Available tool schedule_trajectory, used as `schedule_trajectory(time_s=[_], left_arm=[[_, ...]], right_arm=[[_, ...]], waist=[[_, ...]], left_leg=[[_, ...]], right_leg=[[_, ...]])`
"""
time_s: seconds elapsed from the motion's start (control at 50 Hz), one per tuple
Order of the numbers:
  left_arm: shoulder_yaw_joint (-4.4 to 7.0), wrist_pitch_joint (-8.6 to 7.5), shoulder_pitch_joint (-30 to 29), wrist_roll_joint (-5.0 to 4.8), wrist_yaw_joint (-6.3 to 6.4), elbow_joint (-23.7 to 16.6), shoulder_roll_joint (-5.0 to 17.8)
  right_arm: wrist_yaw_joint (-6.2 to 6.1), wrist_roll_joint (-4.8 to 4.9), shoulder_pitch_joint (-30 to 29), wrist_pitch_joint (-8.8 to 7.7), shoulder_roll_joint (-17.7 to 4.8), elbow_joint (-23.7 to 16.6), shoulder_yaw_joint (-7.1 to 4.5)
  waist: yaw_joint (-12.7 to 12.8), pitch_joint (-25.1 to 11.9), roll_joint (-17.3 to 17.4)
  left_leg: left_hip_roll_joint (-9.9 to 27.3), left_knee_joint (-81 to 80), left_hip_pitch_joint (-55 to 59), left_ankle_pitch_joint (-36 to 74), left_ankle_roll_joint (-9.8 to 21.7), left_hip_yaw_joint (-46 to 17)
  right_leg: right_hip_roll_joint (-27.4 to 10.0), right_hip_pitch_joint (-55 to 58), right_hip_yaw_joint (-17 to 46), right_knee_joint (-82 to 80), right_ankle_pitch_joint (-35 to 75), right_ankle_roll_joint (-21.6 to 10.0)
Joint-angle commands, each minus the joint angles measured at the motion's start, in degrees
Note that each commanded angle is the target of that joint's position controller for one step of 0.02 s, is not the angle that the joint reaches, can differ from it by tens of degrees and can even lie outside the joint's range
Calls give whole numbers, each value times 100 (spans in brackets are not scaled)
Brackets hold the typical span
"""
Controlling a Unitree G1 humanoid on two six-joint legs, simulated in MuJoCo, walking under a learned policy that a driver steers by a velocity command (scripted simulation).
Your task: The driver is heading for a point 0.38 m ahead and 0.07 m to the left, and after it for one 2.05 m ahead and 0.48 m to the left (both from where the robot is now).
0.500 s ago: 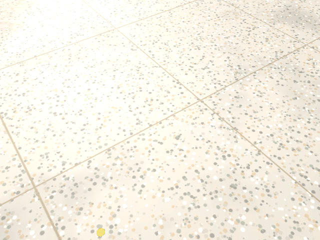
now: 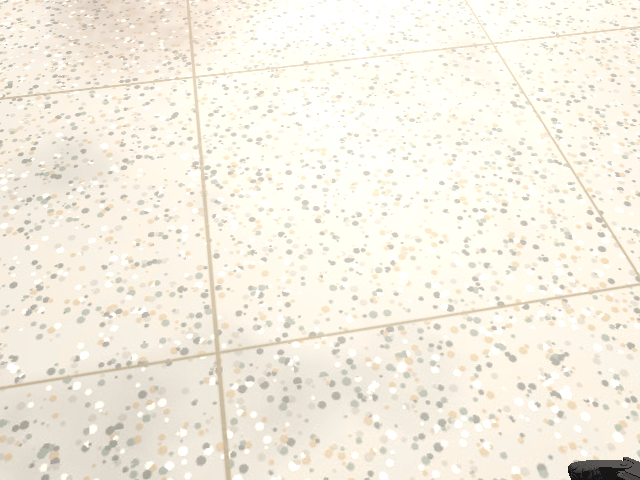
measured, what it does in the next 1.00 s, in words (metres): walks ahead, turning left: left foot, then right foot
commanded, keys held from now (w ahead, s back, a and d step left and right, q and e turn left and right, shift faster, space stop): w+q+shift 0.50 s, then w+shift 0.18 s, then w+e+shift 0.32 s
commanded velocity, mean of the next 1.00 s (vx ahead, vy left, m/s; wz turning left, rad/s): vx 0.99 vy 0.00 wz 0.53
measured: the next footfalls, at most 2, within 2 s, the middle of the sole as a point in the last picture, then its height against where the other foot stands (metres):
left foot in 0.02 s outside the picture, level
right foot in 0.46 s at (346, 381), level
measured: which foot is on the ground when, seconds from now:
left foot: up 0.00-0.00, down 0.02-0.48, up 0.50-0.88, down 0.90-1.00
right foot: down 0.00-0.04, up 0.06-0.44, down 0.46-0.88, up 0.90-1.00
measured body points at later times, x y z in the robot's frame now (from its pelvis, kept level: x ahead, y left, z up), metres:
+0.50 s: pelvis +0.45 +0.06 +0.01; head +0.49 +0.07 +0.46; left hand +0.56 +0.39 -0.04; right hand +0.61 -0.21 -0.11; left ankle +0.19 +0.07 -0.65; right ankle +0.63 +0.00 -0.70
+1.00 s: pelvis +0.82 +0.31 +0.03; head +0.85 +0.33 +0.47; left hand +0.66 +0.53 -0.11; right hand +1.11 +0.20 -0.07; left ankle +0.82 +0.41 -0.70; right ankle +0.75 +0.09 -0.59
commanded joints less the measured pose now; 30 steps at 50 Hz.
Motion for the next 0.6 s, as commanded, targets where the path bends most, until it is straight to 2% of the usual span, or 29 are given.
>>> schedule_trajectory(time_s=[0.02,0.04,0.06,0.08,0.1,0.12,0.14,0.16,0.18,0.2,0.22,0.26,0.3,0.32,0.38,0.4,0.42,0.44,0.46,0.48,0.5,0.52,0.54,0.56,0.58,0.6], left_arm=[[327,103,-520,-7,23,-490,1401],[215,56,-466,52,-42,-515,982],[41,-74,-571,-68,-181,-1189,319],[44,-216,-1498,-20,-168,-1455,694],[2,-315,-1758,-82,-163,-1569,628],[-56,-351,-1576,-68,-138,-1481,559],[-82,-285,-1524,24,-133,-1476,516],[-92,-154,-1292,109,-132,-1404,522],[-90,-22,-1212,148,-138,-1393,532],[-104,79,-1268,166,-150,-1424,494],[-134,130,-1580,161,-166,-1566,453],[-206,134,-2334,80,-220,-1869,353],[-264,107,-2740,-7,-285,-1956,268],[-266,89,-2822,-52,-299,-1966,286],[-207,43,-2876,-98,-263,-1976,490],[-160,34,-2637,-96,-224,-1901,599],[-58,27,-2083,-106,-158,-1737,821],[72,11,-1069,-128,-66,-1507,1062],[212,-2,212,-84,73,-1243,1328],[314,-44,1016,160,173,-1106,1728],[373,-30,123,184,81,-1249,1947],[285,1,-702,123,31,-1411,1243],[185,20,-911,71,-13,-1354,821],[144,16,-882,90,-44,-1194,646],[99,-27,-698,71,-37,-970,561],[69,-92,-579,30,-68,-780,473]], right_arm=[[-190,31,2090,-155,-744,226,-290],[-321,-19,2639,-139,-1205,492,-485],[-357,-38,2119,-15,-1992,363,-671],[-368,34,2331,12,-1833,226,-664],[-437,27,2298,-30,-1729,387,-637],[-479,14,2161,-93,-1415,478,-555],[-528,21,1883,-169,-1225,448,-485],[-545,23,1585,-224,-1017,385,-394],[-528,54,1507,-285,-889,347,-333],[-504,82,1506,-347,-841,344,-305],[-483,104,1508,-401,-858,334,-304],[-468,85,1523,-463,-863,318,-312],[-450,96,1606,-481,-941,328,-363],[-447,122,1680,-493,-999,354,-390],[-486,167,1782,-503,-1128,415,-446],[-517,157,1726,-496,-1196,408,-464],[-529,120,1669,-491,-1337,408,-491],[-506,72,1461,-488,-1515,393,-518],[-483,21,1189,-551,-1263,323,-444],[-510,64,1225,-614,-199,81,-170],[-492,288,1827,-593,-127,-234,-35],[-524,72,1467,-484,-535,53,-61],[-442,-46,1148,-435,-650,70,-80],[-349,-97,933,-387,-597,73,-68],[-263,-148,753,-343,-457,-25,-35],[-201,-152,767,-286,-300,-70,27]], waist=[[-1484,-948,-745],[-1530,-1218,-161],[-860,-1540,1650],[-1274,-1770,316],[-1147,-1157,136],[-767,-528,-387],[-507,-259,-495],[-226,-70,-453],[-108,26,-388],[-54,177,-331],[-89,377,-261],[-251,685,-112],[-459,647,46],[-551,523,133],[-619,233,214],[-497,69,226],[-233,-324,207],[386,-884,85],[1034,-1464,-28],[1025,-2026,-1585],[154,-2393,-2914],[127,-1417,-1542],[109,-855,-775],[59,-515,-368],[-7,-266,-404],[-126,-96,-589]], left_leg=[[-1004,-384,3491,-865,529,289],[-513,-686,5082,-1455,656,-838],[1071,-2108,6436,-2682,1687,-4602],[1155,-2754,6465,-2434,1557,-5371],[1187,-2952,5823,-1910,1389,-5008],[1014,-3007,4819,-1299,1165,-4507],[750,-3013,3997,-1042,1073,-3996],[521,-3091,3308,-859,1044,-3589],[371,-3209,2867,-825,1083,-3382],[253,-3342,2486,-790,1103,-3201],[130,-3529,2126,-702,1094,-3042],[-129,-3774,1653,-463,967,-2844],[-305,-3701,1739,205,735,-2704],[-257,-3636,1941,693,638,-2747],[-28,-3215,2782,1907,388,-2976],[-15,-2856,3062,2507,267,-3037],[-44,-2140,3333,3459,135,-3044],[-180,-863,3202,3898,2,-2902],[-432,781,2374,3307,-116,-2684],[-1011,2876,853,-1103,-125,-2161],[-1051,3786,-230,-1811,-145,-1756],[-517,3911,-471,-1050,-127,-1605],[-270,3570,-336,-614,-186,-1445],[-121,3285,-143,-490,-243,-1409],[-26,3072,-40,-513,-285,-1482],[34,2881,13,-511,-335,-1542]], right_leg=[[-1330,-1661,270,3677,8602,-892],[-875,-3259,383,5569,5147,-714],[534,-6007,936,7956,147,-246],[330,-6596,2172,8092,704,-382],[48,-6675,2291,7785,877,-444],[-235,-6359,2281,7071,1046,-470],[-387,-5973,2314,6656,914,-417],[-463,-5596,2317,6379,832,-345],[-516,-5429,2302,6079,674,-263],[-561,-5374,2216,5719,594,-182],[-590,-5346,2084,5234,817,-117],[-507,-5151,1901,4127,1783,-13],[-293,-4730,1833,3040,2800,-32],[-180,-4499,1827,2678,3192,-76],[40,-3947,1939,1948,3359,-232],[158,-3593,1974,1771,3091,-274],[352,-2987,1953,1814,2505,-327],[413,-1910,1827,1852,1948,-380],[-42,-438,2128,2054,1247,-474],[-1667,852,4158,1468,-1240,-625],[-2533,748,7445,-39,-2201,-1049],[-2173,-194,6761,-57,-2683,-1214],[-1864,-951,5585,111,-1757,-1215],[-1572,-1513,4759,124,-723,-1136],[-1334,-1914,4142,60,-96,-1089],[-1236,-2175,3774,-35,287,-1071]])
Keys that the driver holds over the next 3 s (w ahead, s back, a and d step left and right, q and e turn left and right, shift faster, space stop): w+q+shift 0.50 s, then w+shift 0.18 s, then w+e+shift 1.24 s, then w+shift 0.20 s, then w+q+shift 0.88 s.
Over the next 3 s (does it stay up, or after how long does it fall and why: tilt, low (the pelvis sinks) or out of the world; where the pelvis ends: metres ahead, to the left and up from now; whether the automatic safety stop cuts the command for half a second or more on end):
stays up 2.60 0.23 0.03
